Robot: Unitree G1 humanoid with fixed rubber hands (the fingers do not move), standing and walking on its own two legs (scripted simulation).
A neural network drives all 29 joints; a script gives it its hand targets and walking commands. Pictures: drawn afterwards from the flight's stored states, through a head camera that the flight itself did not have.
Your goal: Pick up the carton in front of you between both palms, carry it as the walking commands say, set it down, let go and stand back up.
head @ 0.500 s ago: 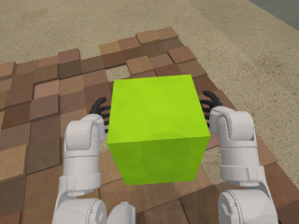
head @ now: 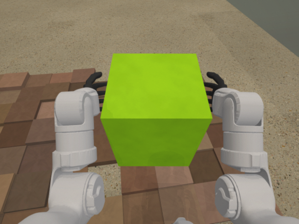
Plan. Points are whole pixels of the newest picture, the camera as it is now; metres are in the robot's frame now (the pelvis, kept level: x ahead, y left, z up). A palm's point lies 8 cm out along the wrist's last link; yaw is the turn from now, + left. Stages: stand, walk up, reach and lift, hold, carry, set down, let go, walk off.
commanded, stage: carry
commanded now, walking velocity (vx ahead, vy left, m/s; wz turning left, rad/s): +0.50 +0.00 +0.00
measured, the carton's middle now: (154, 114) +0.39 -0.02 +0.09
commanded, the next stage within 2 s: none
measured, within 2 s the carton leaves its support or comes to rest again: neither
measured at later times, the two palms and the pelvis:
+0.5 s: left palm (97, 44) +0.65 +0.16 +0.16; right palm (184, 36) +0.68 -0.14 +0.17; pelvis +0.29 -0.03 +0.00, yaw +2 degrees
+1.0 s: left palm (106, 30) +0.93 +0.17 +0.09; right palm (167, 23) +0.98 -0.12 +0.10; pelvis +0.60 -0.03 +0.00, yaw +3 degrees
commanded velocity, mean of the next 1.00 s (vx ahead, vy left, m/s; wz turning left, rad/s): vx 0.50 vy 0.00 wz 0.00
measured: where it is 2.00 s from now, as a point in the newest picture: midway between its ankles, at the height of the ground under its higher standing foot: (139, 105)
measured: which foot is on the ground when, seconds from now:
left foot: down 0.00-0.06, up 0.08-0.42, down 0.44-0.90, up 0.92-1.00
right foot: up 0.00-0.02, down 0.04-0.54, up 0.56-0.80, down 0.82-1.00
